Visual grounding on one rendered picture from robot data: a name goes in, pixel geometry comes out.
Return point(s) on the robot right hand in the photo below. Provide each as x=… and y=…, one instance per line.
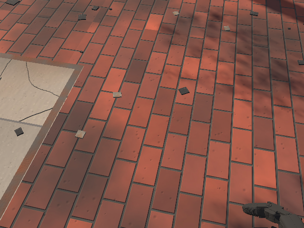
x=274, y=213

